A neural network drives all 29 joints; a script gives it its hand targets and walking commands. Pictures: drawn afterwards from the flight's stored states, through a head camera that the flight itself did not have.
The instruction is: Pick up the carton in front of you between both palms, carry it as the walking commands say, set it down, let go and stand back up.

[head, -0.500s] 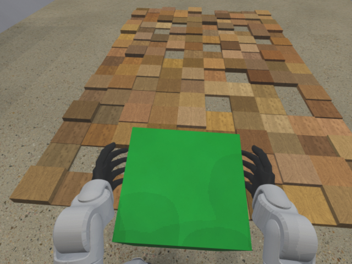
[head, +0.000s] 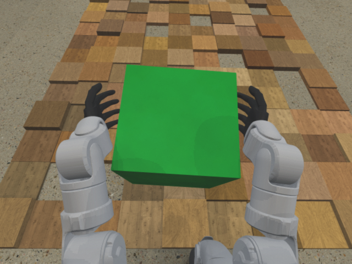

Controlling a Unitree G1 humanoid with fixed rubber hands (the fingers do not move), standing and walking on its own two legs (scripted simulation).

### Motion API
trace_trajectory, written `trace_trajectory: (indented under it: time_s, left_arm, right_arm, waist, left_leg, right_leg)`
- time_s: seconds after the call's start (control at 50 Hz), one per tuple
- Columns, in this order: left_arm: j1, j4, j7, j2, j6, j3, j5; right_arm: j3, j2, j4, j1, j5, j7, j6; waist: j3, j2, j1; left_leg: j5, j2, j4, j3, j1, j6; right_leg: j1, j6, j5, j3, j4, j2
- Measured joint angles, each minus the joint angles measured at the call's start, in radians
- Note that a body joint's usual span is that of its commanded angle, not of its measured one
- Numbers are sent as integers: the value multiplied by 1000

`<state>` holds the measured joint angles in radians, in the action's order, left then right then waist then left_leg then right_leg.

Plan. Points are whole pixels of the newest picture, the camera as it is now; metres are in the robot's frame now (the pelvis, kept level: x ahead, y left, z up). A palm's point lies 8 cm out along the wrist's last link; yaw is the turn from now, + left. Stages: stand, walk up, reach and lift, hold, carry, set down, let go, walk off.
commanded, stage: carry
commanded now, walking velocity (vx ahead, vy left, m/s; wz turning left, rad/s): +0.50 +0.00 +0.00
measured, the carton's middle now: (175, 137) +0.37 -0.01 +0.06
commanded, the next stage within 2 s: none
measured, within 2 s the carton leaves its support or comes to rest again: neither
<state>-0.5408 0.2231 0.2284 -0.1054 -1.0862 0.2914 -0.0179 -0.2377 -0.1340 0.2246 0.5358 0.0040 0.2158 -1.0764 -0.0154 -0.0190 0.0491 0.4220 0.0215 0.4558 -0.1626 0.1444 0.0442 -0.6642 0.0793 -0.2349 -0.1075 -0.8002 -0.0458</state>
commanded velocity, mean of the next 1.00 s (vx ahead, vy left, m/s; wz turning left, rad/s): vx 0.50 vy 0.00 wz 0.00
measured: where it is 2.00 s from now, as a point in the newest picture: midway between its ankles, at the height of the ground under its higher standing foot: (169, 97)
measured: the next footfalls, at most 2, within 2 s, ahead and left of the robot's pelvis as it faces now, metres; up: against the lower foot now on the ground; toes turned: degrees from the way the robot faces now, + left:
left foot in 0.38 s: +0.49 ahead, +0.07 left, +0.02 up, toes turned +1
right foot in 0.78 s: +0.67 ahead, -0.09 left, +0.02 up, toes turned -6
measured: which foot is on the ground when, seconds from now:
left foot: down 0.00-0.06, up 0.08-0.36, down 0.38-0.80, up 0.82-1.00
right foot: down 0.00-0.44, up 0.46-0.76, down 0.78-1.00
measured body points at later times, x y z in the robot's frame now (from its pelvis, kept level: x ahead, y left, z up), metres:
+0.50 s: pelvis +0.37 +0.02 +0.00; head +0.44 +0.00 +0.44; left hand +0.74 +0.13 +0.11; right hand +0.71 -0.17 +0.11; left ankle +0.45 +0.07 -0.72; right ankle +0.18 -0.10 -0.56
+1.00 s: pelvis +0.67 -0.02 +0.02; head +0.70 -0.02 +0.47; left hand +1.01 +0.15 +0.15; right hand +1.04 -0.16 +0.14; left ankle +0.68 +0.11 -0.61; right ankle +0.63 -0.08 -0.71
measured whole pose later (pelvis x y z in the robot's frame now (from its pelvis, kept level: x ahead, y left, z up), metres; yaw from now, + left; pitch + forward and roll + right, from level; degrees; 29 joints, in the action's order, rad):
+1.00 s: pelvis +0.67 -0.02 +0.02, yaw -1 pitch +6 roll +0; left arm -0.54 0.14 0.31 -0.22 -1.17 0.26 -0.11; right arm -0.35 -0.20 0.07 0.59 -0.18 0.30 -1.13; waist -0.06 0.00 -0.11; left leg 0.38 0.02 1.24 0.00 0.71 0.04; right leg -0.30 0.09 -0.34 -0.11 -0.53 0.04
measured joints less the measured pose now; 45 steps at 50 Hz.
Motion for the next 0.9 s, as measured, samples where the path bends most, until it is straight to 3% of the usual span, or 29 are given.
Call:
trace_trajectory:
  time_s: [0.02, 0.04, 0.08, 0.14, 0.18, 0.22, 0.26, 0.3, 0.34, 0.38, 0.42, 0.44, 0.46, 0.5, 0.54, 0.62, 0.7, 0.76, 0.8, 0.84, 0.9]
  left_arm:
    - [-1, -6, -2, -3, -2, 4, -2]
    - [-8, -17, -6, -7, -5, 4, -4]
    - [-22, -39, -14, -30, -1, -3, -11]
    - [-5, -36, -18, -67, 0, -37, -9]
    - [38, 12, -5, -82, -8, -51, -5]
    - [77, 68, 11, -86, -7, -58, 8]
    - [97, 117, 21, -83, -1, -59, 29]
    - [93, 152, 20, -74, 7, -61, 53]
    - [83, 166, 20, -61, 18, -62, 64]
    - [71, 158, 16, -41, 28, -62, 58]
    - [39, 103, 27, -19, 46, -73, 36]
    - [34, 77, 34, -20, 41, -72, 10]
    - [38, 63, 27, -30, 30, -64, -1]
    - [54, 58, 19, -63, 9, -38, -24]
    - [65, 70, 9, -92, -4, -11, -46]
    - [60, 92, -4, -119, -1, 3, -83]
    - [41, 99, 3, -109, -2, -14, -96]
    - [26, 86, 15, -96, -21, -25, -98]
    - [5, 49, 26, -96, -31, -36, -104]
    - [-12, 2, 47, -100, -45, -52, -105]
    - [-2, -32, 72, -106, -79, -51, -95]
  right_arm:
    - [-3, -3, -2, -1, -3, -1, -4]
    - [-9, -4, 0, -7, -6, -2, -8]
    - [-24, 14, 8, -15, -10, -9, -12]
    - [-56, 37, 10, -36, -11, -21, 3]
    - [-71, 19, 26, -54, -17, -25, 11]
    - [-73, -12, 53, -67, -33, -24, 26]
    - [-67, -35, 87, -78, -48, -17, 43]
    - [-55, -38, 118, -82, -53, -9, 52]
    - [-34, -25, 126, -75, -50, -6, 53]
    - [-9, -13, 104, -53, -46, -7, 43]
    - [32, -8, 80, -28, -23, 5, 30]
    - [48, -19, 59, -23, -37, 45, 28]
    - [43, -30, 47, -23, -44, 73, 18]
    - [26, -41, 35, -30, -31, 89, -13]
    - [19, -42, 26, -28, -9, 91, -30]
    - [13, -29, 17, -2, 11, 87, -29]
    - [4, -18, 6, 41, 8, 86, -23]
    - [1, -11, -17, 66, -8, 88, -30]
    - [-8, 5, -40, 78, -25, 90, -39]
    - [-26, 19, -70, 76, -39, 92, -48]
    - [-62, -7, -112, 70, -80, 95, -70]
  waist:
    - [-7, -12, -3]
    - [-11, -9, -7]
    - [-6, -11, -37]
    - [32, -3, -101]
    - [55, 10, -138]
    - [78, 13, -163]
    - [93, 8, -176]
    - [99, 3, -173]
    - [98, 0, -145]
    - [94, 1, -87]
    - [95, 26, -33]
    - [92, 26, -9]
    - [84, 23, 10]
    - [69, 9, 38]
    - [65, -5, 60]
    - [59, -21, 78]
    - [23, -21, 62]
    - [-14, -19, 32]
    - [-38, -28, -3]
    - [-49, -23, -54]
    - [-56, 6, -111]
  left_leg:
    - [22, 15, 40, 5, 0, -2]
    - [31, 26, 120, 7, 18, -6]
    - [-10, 47, 422, 40, 122, -15]
    - [73, -4, 906, 136, 350, -7]
    - [92, -21, 1023, 140, 489, 8]
    - [74, -16, 982, 129, 602, 15]
    - [-6, -3, 804, 114, 669, 14]
    - [-153, 1, 508, 93, 665, 13]
    - [-293, -15, 264, 58, 601, 21]
    - [-392, -35, 154, 21, 506, 30]
    - [-317, -62, 237, 15, 500, 74]
    - [-280, -71, 244, 20, 481, 88]
    - [-255, -79, 232, 26, 456, 90]
    - [-240, -82, 183, 36, 403, 83]
    - [-233, -78, 119, 48, 340, 85]
    - [-214, -61, 11, 75, 222, 79]
    - [-142, -50, 6, 86, 145, 60]
    - [-48, -46, 66, 90, 91, 43]
    - [10, -30, 229, 99, 115, 31]
    - [50, -38, 534, 140, 221, 18]
    - [39, -43, 815, 155, 382, 18]
  right_leg:
    - [52, 7, -20, -14, 37, 17]
    - [127, 12, 53, -27, 131, 31]
    - [231, -23, -10, -38, 225, 51]
    - [283, -22, -103, -28, 211, 64]
    - [339, -29, -116, -7, 247, 61]
    - [404, -32, -141, 14, 287, 55]
    - [475, -42, -163, 27, 334, 50]
    - [544, -52, -189, 31, 372, 45]
    - [593, -56, -231, 20, 334, 36]
    - [575, -51, -245, 10, 121, 16]
    - [439, -46, -223, 103, -265, 37]
    - [369, -37, -199, 133, -430, 60]
    - [315, -32, -107, 146, -552, 72]
    - [227, -30, -120, 144, -680, 87]
    - [154, -29, -155, 122, -659, 90]
    - [82, -34, -261, 71, -299, 86]
    - [63, -29, -102, 30, 12, 81]
    - [126, -22, 53, -10, 226, 87]
    - [164, 8, 68, -30, 237, 99]
    - [177, 25, -6, -36, 174, 106]
    - [241, 22, -59, -21, 192, 103]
